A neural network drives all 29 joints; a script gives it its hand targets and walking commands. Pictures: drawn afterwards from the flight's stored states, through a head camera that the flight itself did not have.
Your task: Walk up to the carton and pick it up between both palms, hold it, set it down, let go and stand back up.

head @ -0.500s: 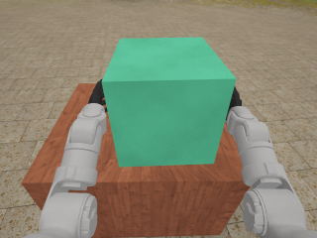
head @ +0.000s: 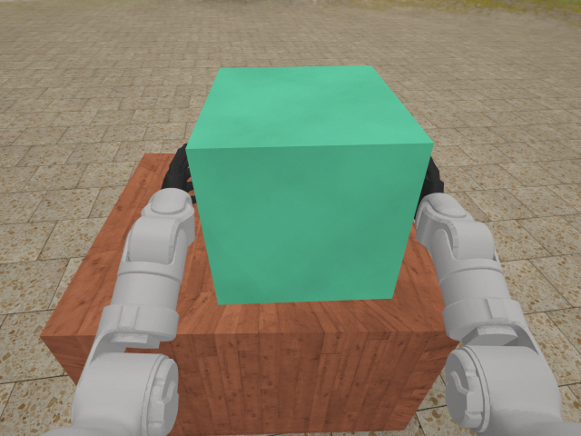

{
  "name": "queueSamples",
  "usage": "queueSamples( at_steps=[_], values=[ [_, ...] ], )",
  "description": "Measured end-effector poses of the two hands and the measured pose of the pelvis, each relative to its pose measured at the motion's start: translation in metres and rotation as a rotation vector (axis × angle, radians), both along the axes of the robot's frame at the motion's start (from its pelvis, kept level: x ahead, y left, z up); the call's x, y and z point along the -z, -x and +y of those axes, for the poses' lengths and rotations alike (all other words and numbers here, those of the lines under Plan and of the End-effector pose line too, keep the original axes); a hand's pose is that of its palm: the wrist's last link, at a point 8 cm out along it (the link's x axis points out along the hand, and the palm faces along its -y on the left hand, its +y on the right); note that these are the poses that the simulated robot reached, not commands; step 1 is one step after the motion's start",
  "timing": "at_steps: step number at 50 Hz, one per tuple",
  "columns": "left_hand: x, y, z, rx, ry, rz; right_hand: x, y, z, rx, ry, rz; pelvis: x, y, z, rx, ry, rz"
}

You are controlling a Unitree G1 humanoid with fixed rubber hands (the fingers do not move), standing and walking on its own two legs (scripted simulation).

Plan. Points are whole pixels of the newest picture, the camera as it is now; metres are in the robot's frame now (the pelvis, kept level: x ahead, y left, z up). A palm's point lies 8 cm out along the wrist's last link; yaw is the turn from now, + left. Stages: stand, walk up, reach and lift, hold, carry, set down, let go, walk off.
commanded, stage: hold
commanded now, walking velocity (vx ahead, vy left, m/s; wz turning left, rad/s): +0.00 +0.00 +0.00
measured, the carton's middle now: (300, 176) +0.45 +0.00 +0.18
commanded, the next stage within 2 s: none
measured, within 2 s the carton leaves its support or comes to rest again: neither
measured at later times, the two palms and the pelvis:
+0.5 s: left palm (176, 196) +0.37 +0.17 +0.19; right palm (425, 200) +0.37 -0.17 +0.19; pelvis +0.00 +0.00 +0.00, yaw +0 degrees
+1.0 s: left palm (176, 196) +0.37 +0.17 +0.19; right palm (425, 201) +0.37 -0.17 +0.19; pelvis +0.00 +0.00 +0.00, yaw +0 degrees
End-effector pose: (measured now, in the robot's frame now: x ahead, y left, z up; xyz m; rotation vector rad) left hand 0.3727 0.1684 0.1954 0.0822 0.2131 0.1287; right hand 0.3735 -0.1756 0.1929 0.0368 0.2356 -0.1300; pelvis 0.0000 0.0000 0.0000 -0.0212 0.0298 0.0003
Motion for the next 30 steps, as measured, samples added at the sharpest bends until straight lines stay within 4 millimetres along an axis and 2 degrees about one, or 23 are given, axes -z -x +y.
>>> queueSamples(
  at_steps=[30],
  values=[
    [0.0015, -0.0001, 0.0012, 0.000, 0.007, 0.001, -0.0012, -0.0003, 0.0011, 0.000, 0.007, 0.000, 0.0000, -0.0001, 0.0000, 0.000, 0.000, 0.000]
  ],
)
